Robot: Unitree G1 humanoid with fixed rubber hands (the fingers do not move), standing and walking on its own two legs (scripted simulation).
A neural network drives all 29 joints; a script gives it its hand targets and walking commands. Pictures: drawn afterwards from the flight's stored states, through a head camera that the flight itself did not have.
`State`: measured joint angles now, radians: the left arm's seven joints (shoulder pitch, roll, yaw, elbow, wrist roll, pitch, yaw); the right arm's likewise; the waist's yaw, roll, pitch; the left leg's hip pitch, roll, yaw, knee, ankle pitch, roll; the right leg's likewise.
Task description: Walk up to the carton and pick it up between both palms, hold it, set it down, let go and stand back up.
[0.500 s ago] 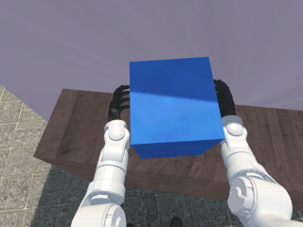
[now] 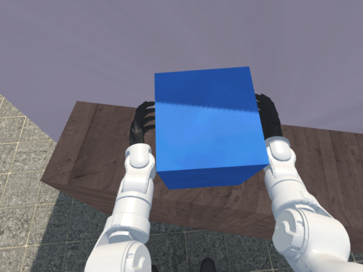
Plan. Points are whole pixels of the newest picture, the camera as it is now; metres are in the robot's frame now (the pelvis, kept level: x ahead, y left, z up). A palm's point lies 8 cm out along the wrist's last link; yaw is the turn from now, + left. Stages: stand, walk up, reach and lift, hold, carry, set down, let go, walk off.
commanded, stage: set down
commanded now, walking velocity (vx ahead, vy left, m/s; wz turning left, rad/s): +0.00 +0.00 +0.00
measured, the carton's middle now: (203, 137) +0.42 -0.02 -0.03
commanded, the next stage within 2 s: none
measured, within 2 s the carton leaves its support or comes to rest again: rests again in 0.82 s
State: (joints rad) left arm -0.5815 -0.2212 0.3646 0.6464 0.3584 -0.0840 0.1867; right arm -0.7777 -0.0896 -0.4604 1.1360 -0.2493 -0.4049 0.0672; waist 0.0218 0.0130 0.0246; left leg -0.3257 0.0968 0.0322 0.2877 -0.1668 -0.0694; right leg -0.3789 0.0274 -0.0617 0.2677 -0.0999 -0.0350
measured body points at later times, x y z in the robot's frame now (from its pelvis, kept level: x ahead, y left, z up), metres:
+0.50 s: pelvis +0.00 +0.00 +0.00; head +0.12 -0.01 +0.43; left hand +0.40 +0.12 +0.01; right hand +0.43 -0.17 +0.01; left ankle -0.03 +0.16 -0.75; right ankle +0.01 -0.09 -0.75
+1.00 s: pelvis +0.00 +0.00 +0.00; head +0.12 -0.01 +0.43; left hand +0.40 +0.12 +0.00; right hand +0.43 -0.17 +0.00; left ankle -0.03 +0.16 -0.75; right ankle +0.01 -0.09 -0.75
